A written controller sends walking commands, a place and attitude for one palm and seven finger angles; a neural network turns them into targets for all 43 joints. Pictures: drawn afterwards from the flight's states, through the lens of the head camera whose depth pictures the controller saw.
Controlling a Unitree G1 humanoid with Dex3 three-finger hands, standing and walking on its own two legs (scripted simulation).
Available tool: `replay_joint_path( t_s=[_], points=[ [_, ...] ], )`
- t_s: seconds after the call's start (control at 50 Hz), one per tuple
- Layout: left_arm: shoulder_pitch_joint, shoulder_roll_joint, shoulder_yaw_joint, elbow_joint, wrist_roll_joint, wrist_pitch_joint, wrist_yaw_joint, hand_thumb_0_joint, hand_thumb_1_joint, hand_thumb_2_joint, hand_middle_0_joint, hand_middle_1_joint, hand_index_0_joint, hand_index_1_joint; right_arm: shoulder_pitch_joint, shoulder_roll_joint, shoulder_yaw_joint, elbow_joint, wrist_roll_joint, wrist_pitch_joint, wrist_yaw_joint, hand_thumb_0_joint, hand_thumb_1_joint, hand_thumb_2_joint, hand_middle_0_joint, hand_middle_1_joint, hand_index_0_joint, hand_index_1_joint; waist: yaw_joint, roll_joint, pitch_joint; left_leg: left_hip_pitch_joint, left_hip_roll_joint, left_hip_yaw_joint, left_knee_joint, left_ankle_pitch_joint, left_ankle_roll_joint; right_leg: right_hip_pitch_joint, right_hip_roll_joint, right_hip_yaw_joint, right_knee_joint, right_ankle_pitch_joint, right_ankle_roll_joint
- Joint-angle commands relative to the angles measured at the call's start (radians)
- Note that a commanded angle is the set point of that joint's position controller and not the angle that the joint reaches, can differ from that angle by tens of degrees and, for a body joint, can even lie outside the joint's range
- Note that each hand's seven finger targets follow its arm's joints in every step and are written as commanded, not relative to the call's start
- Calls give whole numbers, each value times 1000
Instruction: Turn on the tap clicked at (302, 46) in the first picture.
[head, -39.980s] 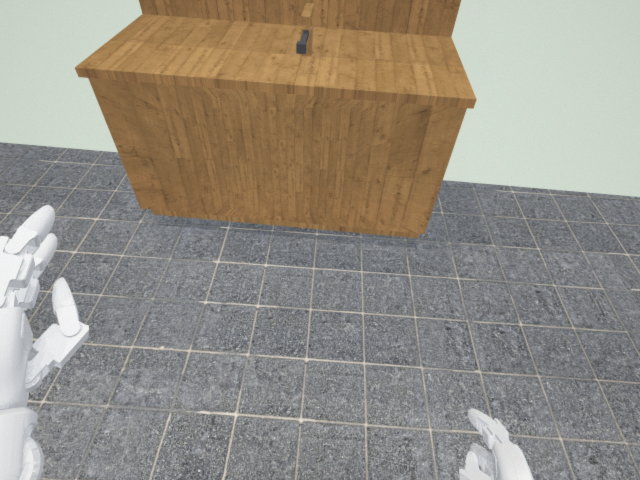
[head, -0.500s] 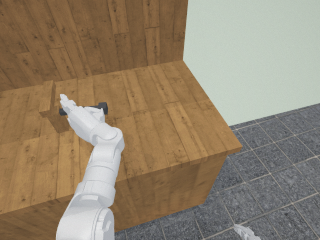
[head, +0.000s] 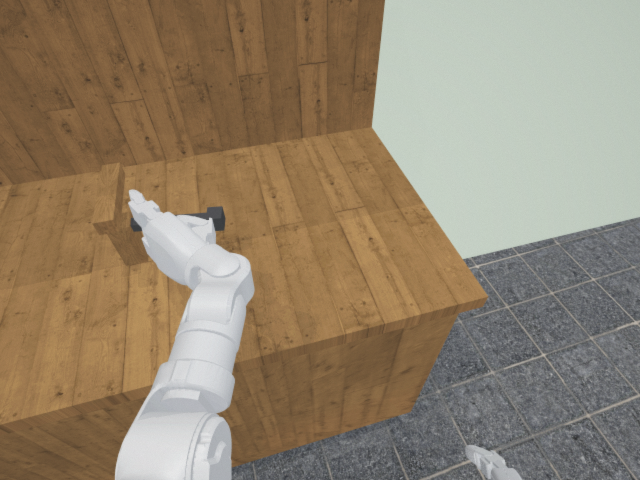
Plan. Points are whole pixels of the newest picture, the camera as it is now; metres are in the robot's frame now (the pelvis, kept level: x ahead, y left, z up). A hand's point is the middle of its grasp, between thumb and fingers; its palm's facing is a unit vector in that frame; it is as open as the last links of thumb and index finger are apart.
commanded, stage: draw the hand back beside the body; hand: left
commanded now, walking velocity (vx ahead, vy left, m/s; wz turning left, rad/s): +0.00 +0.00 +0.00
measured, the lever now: (215, 218) +0.50 +0.20 +0.04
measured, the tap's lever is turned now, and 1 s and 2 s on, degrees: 80 80 80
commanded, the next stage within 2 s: step back with the hand held close in 1.56 s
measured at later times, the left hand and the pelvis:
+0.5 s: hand (167, 273) +0.32 +0.19 +0.13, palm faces +0.24 -0.94 -0.25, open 7.7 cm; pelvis +0.00 +0.01 +0.02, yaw -3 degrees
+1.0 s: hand (103, 300) +0.26 +0.23 +0.16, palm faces +0.25 -0.93 -0.26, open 7.5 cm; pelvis +0.01 +0.03 +0.03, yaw -3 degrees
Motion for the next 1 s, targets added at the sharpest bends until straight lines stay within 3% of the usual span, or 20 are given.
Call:
replay_joint_path(
  t_s=[0.0, 0.06, 0.08, 0.1, 0.12, 0.18, 0.2, 0.22, 0.26, 0.28, 0.3, 0.36, 0.4, 0.46, 0.58, 0.7, 0.74, 0.86, 0.92, 0.98],
  points=[
    [-472, 105, -38, -215, 51, -73, 8, 0, 900, 900, -150, -150, -150, -150, -79, -105, -42, -112, -5, -42, -11, 0, -900, -900, 200, 300, 200, 300, -10, -40, -293, 76, -6, 55, -48, 207, 20, 157, -58, 52, -120, 199, 54],
    [-457, 88, -51, -214, 51, -75, 8, 0, 900, 900, -150, -150, -150, -150, -70, -102, -41, -116, -6, -39, -7, 0, -900, -900, 200, 300, 200, 300, -15, -43, -313, 81, -3, 59, -37, 244, 15, 168, -61, 48, -103, 252, 53],
    [-361, 72, -246, -316, 97, -86, -153, 0, 900, 900, -151, -153, -151, -153, -49, -133, -47, -148, 4, -8, -28, 0, -900, -900, 200, 300, 200, 300, -52, -94, -331, 130, -4, 81, -39, 284, 34, 213, -63, 82, -72, 378, 48],
    [-321, 161, -158, -363, 71, -98, -226, 0, 900, 900, -152, -156, -152, -156, -38, -136, -53, -182, 19, 1, -46, 0, -900, -900, 200, 300, 200, 300, -23, -69, -373, 147, -7, 82, -49, 317, 43, 258, -63, 85, -78, 435, 43],
    [-279, 181, -172, -416, 55, -111, -286, 0, 900, 900, -153, -159, -153, -159, -34, -130, -43, -200, 30, 9, -61, 0, -900, -900, 200, 300, 200, 300, -12, -63, -371, 167, -7, 85, -62, 335, 48, 293, -64, 95, -78, 485, 50],
    [-69, 266, -99, -472, -60, -142, -467, 0, 900, 900, -156, -168, -156, -168, -39, -125, -22, -240, 62, 27, -93, 0, -900, -900, 200, 300, 200, 300, 21, -123, -285, 148, -3, 86, -105, 286, 53, 364, -65, 118, -121, 534, 70],
    [24, 330, -6, -471, -102, -137, -483, 0, 900, 900, -157, -171, -157, -171, -57, -124, -18, -251, 72, 36, -102, 0, -900, -900, 200, 300, 200, 300, 58, -104, -263, 136, -4, 84, -124, 260, 52, 393, -63, 123, -144, 497, 69],
    [52, 307, -23, -509, -125, -128, -487, 0, 900, 900, -158, -174, -158, -174, -81, -114, -4, -272, 78, 39, -107, 0, -900, -900, 200, 300, 200, 300, 64, -110, -220, 129, -5, 87, -142, 231, 52, 395, -69, 129, -164, 462, 78],
    [82, 326, 1, -584, -137, -110, -459, 0, 900, 900, -160, -180, -160, -180, -119, -110, 2, -286, 86, 36, -111, 0, -900, -900, 200, 300, 200, 300, 68, -115, -170, 145, 0, 91, -157, 201, 53, 386, -73, 144, -205, 385, 82],
    [229, 495, -23, -502, -98, -131, -587, 0, 900, 900, -161, -183, -161, -183, -38, -117, -10, -242, 89, 30, -87, 0, -900, -900, 200, 300, 200, 300, 14, -125, -122, 192, 27, 84, -205, 182, 51, 418, -81, 136, -218, 395, 84],
    [232, 555, 46, -573, -127, -161, -644, 0, 900, 900, -162, -186, -162, -186, -55, -123, -13, -272, 99, 24, -84, 0, -900, -900, 200, 300, 200, 300, 54, -42, -134, 220, 14, 93, -228, 194, 59, 442, -73, 134, -229, 373, 72],
    [164, 503, -73, -747, -140, -242, -739, 0, 900, 900, -165, -195, -165, -195, -98, -115, -1, -301, 104, -33, -81, 0, -900, -900, 200, 300, 200, 300, 22, 60, -63, 318, 13, 97, -255, 204, 60, 391, -68, 141, -288, 328, 62],
    [157, 462, -135, -783, -147, -271, -770, 0, 900, 900, -167, -201, -167, -201, -118, -122, 0, -300, 105, -63, -81, 0, -900, -900, 200, 300, 200, 300, 9, 67, 5, 371, 15, 87, -280, 182, 60, 329, -56, 132, -330, 256, 56],
    [236, 421, -182, -736, -150, -294, -791, 0, 900, 900, -170, -210, -170, -210, -108, -133, 1, -291, 101, -95, -83, 0, -900, -900, 200, 300, 200, 300, 6, -37, 30, 399, 18, 67, -305, 146, 66, 318, -50, 123, -354, 187, 57],
    [346, 478, -105, -747, -148, -329, -807, 0, 900, 900, -176, -228, -176, -228, -128, -139, 4, -276, 96, -98, -83, 0, -900, -900, 200, 300, 200, 300, 29, -73, 21, 409, 13, 63, -337, 150, 65, 364, -54, 115, -373, 176, 53],
    [465, 545, -1, -870, -153, -334, -819, 0, 900, 900, -182, -246, -182, -246, -145, -127, 15, -292, 85, -86, -80, 0, -900, -900, 200, 300, 200, 300, 61, 46, 3, 415, 18, 53, -357, 236, 51, 428, -56, 107, -366, 260, 38],
    [502, 505, -35, -910, -154, -328, -825, 0, 900, 900, -184, -252, -184, -252, -145, -119, 21, -301, 84, -89, -76, 0, -900, -900, 200, 300, 200, 300, 57, 79, 18, 420, 24, 48, -360, 254, 43, 424, -54, 103, -364, 273, 34],
    [611, 493, -29, -974, -160, -311, -833, 0, 900, 900, -190, -270, -190, -270, -148, -125, 16, -311, 79, -94, -76, 0, -900, -900, 200, 300, 200, 300, 57, -21, 45, 426, 37, 40, -361, 286, 44, 413, -48, 93, -364, 287, 38],
    [642, 508, -10, -1041, -154, -315, -830, 0, 900, 900, -193, -279, -193, -279, -148, -127, 13, -308, 79, -99, -76, 0, -900, -900, 200, 300, 200, 300, 60, 50, 22, 438, 34, 35, -355, 303, 39, 419, -50, 97, -360, 286, 33],
    [719, 524, 20, -1080, -156, -311, -825, 0, 900, 900, -196, -288, -196, -288, -145, -129, 10, -308, 74, -105, -75, 0, -900, -900, 200, 300, 200, 300, 68, 21, 9, 438, 36, 35, -343, 346, 40, 437, -52, 93, -350, 330, 35]
  ],
)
